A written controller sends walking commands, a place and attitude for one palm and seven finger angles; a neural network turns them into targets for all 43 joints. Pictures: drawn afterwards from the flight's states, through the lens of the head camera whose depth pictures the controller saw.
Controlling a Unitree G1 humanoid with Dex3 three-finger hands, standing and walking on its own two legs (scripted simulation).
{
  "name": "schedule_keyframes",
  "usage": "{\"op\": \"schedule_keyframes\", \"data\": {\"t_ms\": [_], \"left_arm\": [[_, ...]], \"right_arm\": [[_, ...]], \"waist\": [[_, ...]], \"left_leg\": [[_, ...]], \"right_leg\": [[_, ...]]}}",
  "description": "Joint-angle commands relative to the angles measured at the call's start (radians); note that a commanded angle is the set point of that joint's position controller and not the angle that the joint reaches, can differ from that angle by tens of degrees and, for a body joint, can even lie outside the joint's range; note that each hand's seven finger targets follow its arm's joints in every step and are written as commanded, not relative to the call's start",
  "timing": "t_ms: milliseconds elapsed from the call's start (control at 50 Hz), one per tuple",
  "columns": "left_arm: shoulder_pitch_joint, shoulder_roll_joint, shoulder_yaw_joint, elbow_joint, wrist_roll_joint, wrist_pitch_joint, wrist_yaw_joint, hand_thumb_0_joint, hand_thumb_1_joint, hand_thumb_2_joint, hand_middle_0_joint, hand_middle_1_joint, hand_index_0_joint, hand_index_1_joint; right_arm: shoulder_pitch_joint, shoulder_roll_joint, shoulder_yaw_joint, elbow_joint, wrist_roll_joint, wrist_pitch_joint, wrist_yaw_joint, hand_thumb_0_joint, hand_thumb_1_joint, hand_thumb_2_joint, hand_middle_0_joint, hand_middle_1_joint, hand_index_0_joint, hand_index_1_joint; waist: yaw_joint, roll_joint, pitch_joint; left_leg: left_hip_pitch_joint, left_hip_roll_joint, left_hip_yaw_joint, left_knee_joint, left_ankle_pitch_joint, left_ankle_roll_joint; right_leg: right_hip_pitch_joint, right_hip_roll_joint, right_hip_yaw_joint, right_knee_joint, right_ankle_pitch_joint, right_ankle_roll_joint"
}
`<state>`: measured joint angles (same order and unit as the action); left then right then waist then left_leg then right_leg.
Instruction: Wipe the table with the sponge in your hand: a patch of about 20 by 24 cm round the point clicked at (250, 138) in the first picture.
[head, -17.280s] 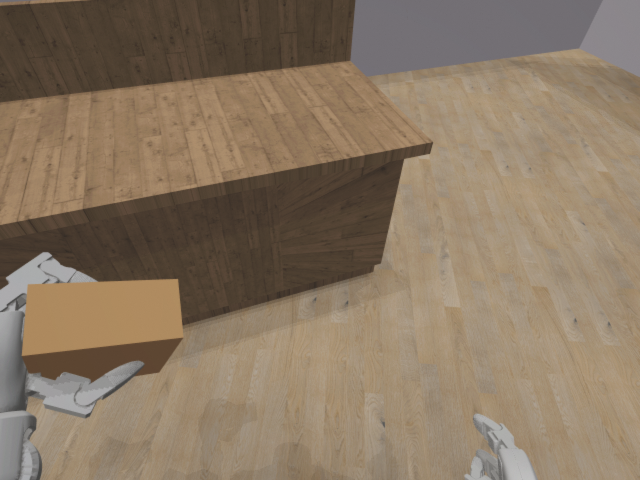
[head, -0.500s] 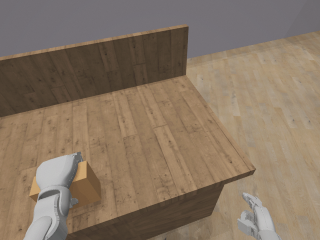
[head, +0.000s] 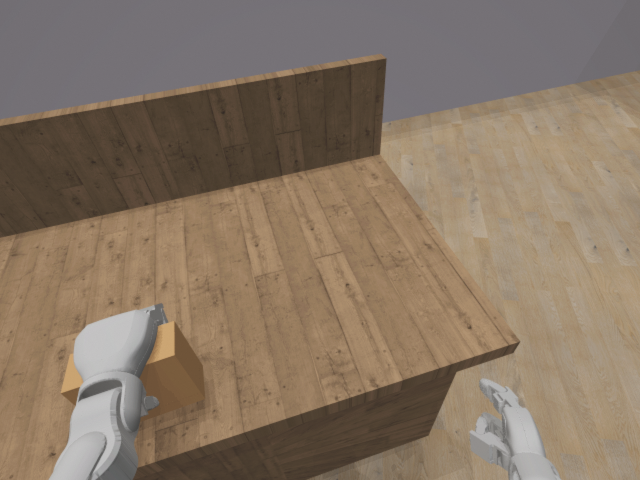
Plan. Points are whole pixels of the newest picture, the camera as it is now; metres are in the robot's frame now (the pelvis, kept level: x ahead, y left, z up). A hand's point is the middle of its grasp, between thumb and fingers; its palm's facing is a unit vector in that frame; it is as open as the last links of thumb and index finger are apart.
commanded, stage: move the sponge above the wiping area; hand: left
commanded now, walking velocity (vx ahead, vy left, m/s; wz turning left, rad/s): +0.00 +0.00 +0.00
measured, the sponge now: (146, 384) +0.21 +0.29 -0.02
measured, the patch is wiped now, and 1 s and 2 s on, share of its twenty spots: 0.00 0.00 0.00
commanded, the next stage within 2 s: lower the sponge onto the table in 0.02 s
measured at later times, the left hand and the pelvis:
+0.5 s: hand (141, 366) +0.22 +0.28 +0.02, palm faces -0.07 -0.10 -0.99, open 9.7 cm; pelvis +0.00 -0.01 +0.00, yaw +0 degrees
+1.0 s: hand (147, 375) +0.22 +0.28 -0.01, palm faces -0.11 -0.10 -0.99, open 9.7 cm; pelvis +0.00 +0.00 +0.00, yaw +0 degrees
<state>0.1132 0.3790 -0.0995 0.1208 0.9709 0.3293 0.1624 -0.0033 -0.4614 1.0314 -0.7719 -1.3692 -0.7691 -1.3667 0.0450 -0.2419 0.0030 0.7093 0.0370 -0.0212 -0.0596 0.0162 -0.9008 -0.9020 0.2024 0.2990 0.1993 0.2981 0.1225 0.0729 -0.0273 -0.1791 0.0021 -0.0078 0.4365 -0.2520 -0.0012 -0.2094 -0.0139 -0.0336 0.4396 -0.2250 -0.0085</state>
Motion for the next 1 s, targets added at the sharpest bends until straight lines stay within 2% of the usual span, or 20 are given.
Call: {"op": "schedule_keyframes", "data": {"t_ms": [0,60,100,120,160,200,220,280,300,340,400,420,460,700,720,800,820,900,920,980], "left_arm": [[-0.209,0.214,0.137,-0.23,0.028,0.003,0.047,0.0,0.1,1.3,-1.2,-1.6,-1.2,-1.6],[-0.175,0.158,0.084,-0.257,0.031,-0.004,0.044,0.0,0.1,1.3,-1.2,-1.6,-1.2,-1.6],[-0.156,0.213,0.141,-0.252,0.029,0.003,0.048,0.0,0.1,1.3,-1.2,-1.6,-1.2,-1.6],[-0.171,0.163,0.09,-0.257,0.034,0.007,0.045,0.0,0.1,1.3,-1.2,-1.6,-1.2,-1.6],[-0.209,0.169,0.09,-0.223,0.041,0.011,0.046,0.0,0.1,1.3,-1.2,-1.6,-1.2,-1.6],[-0.209,0.231,0.149,-0.242,0.037,0.012,0.054,0.0,0.1,1.3,-1.2,-1.6,-1.2,-1.6],[-0.217,0.19,0.109,-0.24,0.04,0.014,0.051,0.0,0.1,1.3,-1.2,-1.6,-1.2,-1.6],[-0.236,0.179,0.091,-0.226,0.045,0.007,0.051,0.0,0.1,1.3,-1.2,-1.6,-1.2,-1.6],[-0.234,0.221,0.138,-0.231,0.036,0.007,0.055,0.0,0.1,1.3,-1.2,-1.6,-1.2,-1.6],[-0.256,0.178,0.089,-0.213,0.037,0.006,0.048,0.0,0.1,1.3,-1.2,-1.6,-1.2,-1.6],[-0.238,0.231,0.146,-0.19,0.028,0.01,0.044,0.0,0.1,1.3,-1.2,-1.6,-1.2,-1.6],[-0.24,0.177,0.092,-0.181,0.03,0.01,0.036,0.0,0.1,1.3,-1.2,-1.6,-1.2,-1.6],[-0.238,0.176,0.091,-0.153,0.028,0.007,0.031,0.0,0.1,1.3,-1.2,-1.6,-1.2,-1.6],[-0.19,0.232,0.174,-0.177,0.046,-0.044,0.083,0.0,0.1,1.3,-1.2,-1.6,-1.2,-1.6],[-0.19,0.166,0.114,-0.178,0.044,-0.042,0.086,0.0,0.1,1.3,-1.2,-1.6,-1.2,-1.6],[-0.222,0.218,0.161,-0.122,0.035,-0.023,0.102,0.0,0.1,1.3,-1.2,-1.6,-1.2,-1.6],[-0.219,0.165,0.111,-0.12,0.033,-0.019,0.098,0.0,0.1,1.3,-1.2,-1.6,-1.2,-1.6],[-0.231,0.211,0.144,-0.123,0.038,-0.022,0.102,0.0,0.1,1.3,-1.2,-1.6,-1.2,-1.6],[-0.203,0.161,0.104,-0.116,0.038,-0.023,0.099,0.0,0.1,1.3,-1.2,-1.6,-1.2,-1.6],[-0.229,0.155,0.091,-0.088,0.049,-0.03,0.1,0.0,0.1,1.3,-1.2,-1.6,-1.2,-1.6]], "right_arm": [[-0.198,-0.117,-0.038,-0.164,-0.002,-0.048,-0.008,0.0,-0.9,-0.9,0.2,0.3,0.2,0.3],[-0.197,-0.106,-0.04,-0.172,-0.004,-0.053,0.0,0.0,-0.9,-0.9,0.2,0.3,0.2,0.3],[-0.195,-0.115,-0.04,-0.165,-0.006,-0.046,-0.001,0.0,-0.9,-0.9,0.2,0.3,0.2,0.3],[-0.198,-0.106,-0.035,-0.173,-0.004,-0.045,0.0,0.0,-0.9,-0.9,0.2,0.3,0.2,0.3],[-0.2,-0.108,-0.036,-0.162,-0.002,-0.044,-0.002,0.0,-0.9,-0.9,0.2,0.3,0.2,0.3],[-0.206,-0.114,-0.036,-0.163,-0.003,-0.042,-0.008,0.0,-0.9,-0.9,0.2,0.3,0.2,0.3],[-0.207,-0.106,-0.032,-0.17,-0.001,-0.043,-0.009,0.0,-0.9,-0.9,0.2,0.3,0.2,0.3],[-0.207,-0.105,-0.034,-0.162,-0.002,-0.045,-0.009,0.0,-0.9,-0.9,0.2,0.3,0.2,0.3],[-0.205,-0.112,-0.035,-0.16,0.0,-0.045,-0.012,0.0,-0.9,-0.9,0.2,0.3,0.2,0.3],[-0.205,-0.103,-0.032,-0.163,0.001,-0.047,-0.014,0.0,-0.9,-0.9,0.2,0.3,0.2,0.3],[-0.203,-0.116,-0.034,-0.153,0.001,-0.044,-0.017,0.0,-0.9,-0.9,0.2,0.3,0.2,0.3],[-0.201,-0.108,-0.031,-0.162,0.002,-0.043,-0.017,0.0,-0.9,-0.9,0.2,0.3,0.2,0.3],[-0.197,-0.111,-0.033,-0.156,0.003,-0.044,-0.015,0.0,-0.9,-0.9,0.2,0.3,0.2,0.3],[-0.165,-0.121,-0.054,-0.153,-0.006,-0.048,-0.011,0.0,-0.9,-0.9,0.2,0.3,0.2,0.3],[-0.165,-0.109,-0.051,-0.164,-0.004,-0.051,-0.01,0.0,-0.9,-0.9,0.2,0.3,0.2,0.3],[-0.166,-0.124,-0.055,-0.142,0.004,-0.048,-0.015,0.0,-0.9,-0.9,0.2,0.3,0.2,0.3],[-0.164,-0.115,-0.053,-0.153,0.006,-0.049,-0.016,0.0,-0.9,-0.9,0.2,0.3,0.2,0.3],[-0.163,-0.125,-0.057,-0.146,0.004,-0.048,-0.016,0.0,-0.9,-0.9,0.2,0.3,0.2,0.3],[-0.155,-0.114,-0.056,-0.156,0.004,-0.05,-0.015,0.0,-0.9,-0.9,0.2,0.3,0.2,0.3],[-0.149,-0.116,-0.057,-0.148,0.002,-0.048,-0.012,0.0,-0.9,-0.9,0.2,0.3,0.2,0.3]], "waist": [[0.005,-0.019,-0.187],[0.001,-0.032,-0.216],[0.009,-0.031,-0.194],[-0.001,-0.018,-0.186],[-0.005,-0.055,-0.155],[0.01,-0.026,-0.161],[0.003,-0.017,-0.177],[-0.002,-0.024,-0.174],[0.004,-0.014,-0.18],[-0.007,-0.023,-0.169],[0.002,-0.028,-0.167],[-0.007,-0.025,-0.174],[-0.01,-0.063,-0.164],[0.004,-0.035,-0.215],[-0.007,-0.029,-0.208],[-0.008,-0.052,-0.174],[-0.012,-0.039,-0.192],[-0.008,-0.023,-0.22],[-0.01,-0.023,-0.232],[-0.019,-0.046,-0.22]], "left_leg": [[0.035,-0.031,-0.053,-0.052,0.248,0.026],[0.051,-0.026,-0.048,-0.045,0.287,0.028],[0.041,-0.029,-0.058,-0.048,0.274,0.026],[0.032,-0.028,-0.05,-0.05,0.26,0.027],[0.028,-0.026,-0.048,-0.054,0.23,0.027],[0.03,-0.032,-0.056,-0.06,0.207,0.027],[0.028,-0.034,-0.047,-0.06,0.208,0.028],[0.04,-0.032,-0.045,-0.055,0.22,0.028],[0.04,-0.036,-0.054,-0.057,0.205,0.028],[0.036,-0.037,-0.044,-0.057,0.2,0.029],[0.031,-0.039,-0.051,-0.058,0.193,0.029],[0.024,-0.041,-0.038,-0.054,0.198,0.032],[0.02,-0.038,-0.036,-0.05,0.2,0.031],[0.011,-0.041,-0.04,-0.018,0.243,0.03],[0.007,-0.037,-0.028,-0.02,0.238,0.033],[-0.003,-0.036,-0.037,-0.023,0.192,0.031],[-0.006,-0.036,-0.025,-0.02,0.198,0.036],[0.003,-0.038,-0.034,-0.011,0.22,0.032],[-0.003,-0.038,-0.027,-0.007,0.227,0.036],[-0.01,-0.034,-0.03,0.0,0.225,0.033]], "right_leg": [[0.083,0.026,0.069,-0.052,0.175,-0.069],[0.093,0.021,0.051,-0.043,0.216,-0.064],[0.095,0.028,0.072,-0.049,0.204,-0.07],[0.086,0.024,0.051,-0.048,0.185,-0.065],[0.06,0.025,0.054,-0.061,0.151,-0.063],[0.075,0.03,0.076,-0.065,0.127,-0.07],[0.084,0.025,0.054,-0.059,0.128,-0.065],[0.071,0.023,0.059,-0.064,0.143,-0.064],[0.077,0.031,0.077,-0.066,0.123,-0.07],[0.067,0.026,0.057,-0.068,0.123,-0.064],[0.076,0.03,0.079,-0.073,0.12,-0.067],[0.079,0.025,0.056,-0.067,0.131,-0.062],[0.068,0.023,0.066,-0.069,0.152,-0.059],[0.077,0.026,0.089,-0.034,0.231,-0.069],[0.069,0.021,0.064,-0.031,0.229,-0.061],[0.035,0.027,0.083,-0.045,0.16,-0.064],[0.047,0.021,0.057,-0.035,0.173,-0.058],[0.05,0.025,0.073,-0.023,0.201,-0.065],[0.058,0.021,0.048,-0.013,0.209,-0.06],[0.031,0.022,0.051,-0.01,0.213,-0.059]]}}
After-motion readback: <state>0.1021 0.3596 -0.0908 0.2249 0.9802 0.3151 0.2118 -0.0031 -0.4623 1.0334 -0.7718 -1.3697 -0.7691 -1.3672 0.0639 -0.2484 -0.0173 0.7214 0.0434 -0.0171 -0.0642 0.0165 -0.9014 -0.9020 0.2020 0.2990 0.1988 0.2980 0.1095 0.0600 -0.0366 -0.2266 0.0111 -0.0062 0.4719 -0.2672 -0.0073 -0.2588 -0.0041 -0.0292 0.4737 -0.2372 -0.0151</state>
